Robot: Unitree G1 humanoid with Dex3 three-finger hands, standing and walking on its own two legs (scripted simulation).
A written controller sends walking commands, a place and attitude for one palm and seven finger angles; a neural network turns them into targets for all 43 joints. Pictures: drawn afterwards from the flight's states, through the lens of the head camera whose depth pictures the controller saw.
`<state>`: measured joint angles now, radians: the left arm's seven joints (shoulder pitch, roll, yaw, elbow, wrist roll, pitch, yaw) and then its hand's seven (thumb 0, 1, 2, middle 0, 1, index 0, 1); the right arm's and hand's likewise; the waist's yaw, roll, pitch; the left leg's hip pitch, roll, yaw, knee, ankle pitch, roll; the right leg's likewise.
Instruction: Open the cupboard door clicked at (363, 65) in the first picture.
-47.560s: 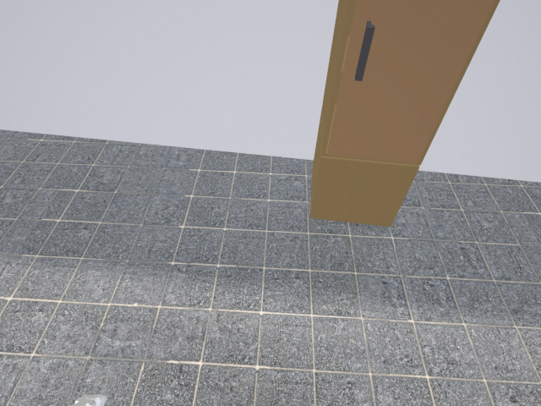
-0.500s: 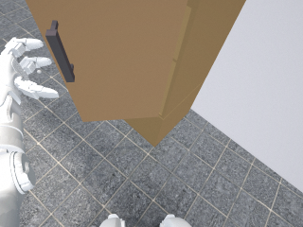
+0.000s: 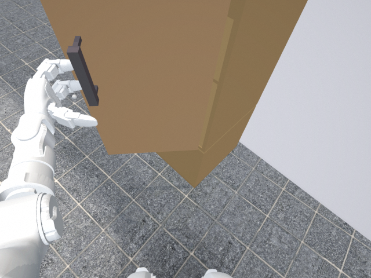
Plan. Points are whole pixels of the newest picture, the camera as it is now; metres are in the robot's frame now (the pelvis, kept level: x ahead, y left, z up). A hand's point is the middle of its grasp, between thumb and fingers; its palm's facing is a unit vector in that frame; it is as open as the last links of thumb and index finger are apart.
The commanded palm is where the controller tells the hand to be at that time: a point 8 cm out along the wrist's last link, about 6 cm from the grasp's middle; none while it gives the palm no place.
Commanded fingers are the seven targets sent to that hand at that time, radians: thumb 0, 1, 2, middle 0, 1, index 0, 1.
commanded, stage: slide the fingers in behind the handle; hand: left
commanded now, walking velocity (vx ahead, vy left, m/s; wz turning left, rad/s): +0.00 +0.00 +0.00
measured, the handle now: (86, 73) +0.54 +0.21 +0.11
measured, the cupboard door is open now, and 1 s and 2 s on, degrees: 50 50 52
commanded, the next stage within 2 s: close the thumb around the handle in 0.88 s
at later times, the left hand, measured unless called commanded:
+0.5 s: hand (83, 95) +0.48 +0.21 +0.10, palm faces +0.07 -1.00 -0.01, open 14.2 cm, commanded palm +0.46 +0.24 +0.10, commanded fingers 0.00 -0.50 0.30 -0.30 -1.20 -0.30 -1.20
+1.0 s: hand (93, 94) +0.48 +0.19 +0.11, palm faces +0.06 -1.00 +0.00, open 14.1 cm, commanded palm +0.45 +0.24 +0.10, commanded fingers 0.00 -0.39 0.35 -0.31 -1.21 -0.31 -1.21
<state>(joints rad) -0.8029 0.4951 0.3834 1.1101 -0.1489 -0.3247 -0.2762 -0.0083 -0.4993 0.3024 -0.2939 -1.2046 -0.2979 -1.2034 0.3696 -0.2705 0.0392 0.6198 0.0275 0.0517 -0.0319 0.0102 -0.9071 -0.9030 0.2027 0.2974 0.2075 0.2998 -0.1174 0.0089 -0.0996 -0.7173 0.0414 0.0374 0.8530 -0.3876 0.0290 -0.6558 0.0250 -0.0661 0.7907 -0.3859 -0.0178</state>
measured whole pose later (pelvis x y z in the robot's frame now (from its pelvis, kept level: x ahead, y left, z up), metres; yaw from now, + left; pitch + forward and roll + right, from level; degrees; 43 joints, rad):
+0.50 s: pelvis +0.00 +0.00 +0.00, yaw +1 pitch +15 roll -2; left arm -0.86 0.47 0.30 1.14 -0.15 -0.34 -0.20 -0.01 -0.50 0.30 -0.25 -1.20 -0.26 -1.21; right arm 0.40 -0.27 0.03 0.68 0.02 0.03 -0.02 0.01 -0.91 -0.90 0.20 0.30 0.21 0.30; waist -0.12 0.02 -0.09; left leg -0.74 0.03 0.02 0.87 -0.39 0.03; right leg -0.67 0.02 -0.09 0.80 -0.39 -0.02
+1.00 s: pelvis +0.00 -0.01 +0.00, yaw -1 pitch +14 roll -2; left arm -0.79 0.44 0.36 1.08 -0.13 -0.34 -0.20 -0.01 -0.50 0.30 -0.28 -1.19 -0.29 -1.19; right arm 0.39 -0.26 0.03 0.63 0.02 0.05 -0.01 0.01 -0.91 -0.90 0.20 0.30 0.21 0.30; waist -0.13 0.02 -0.10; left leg -0.70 0.05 0.05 0.84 -0.39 0.02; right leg -0.65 0.03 -0.05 0.79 -0.39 -0.02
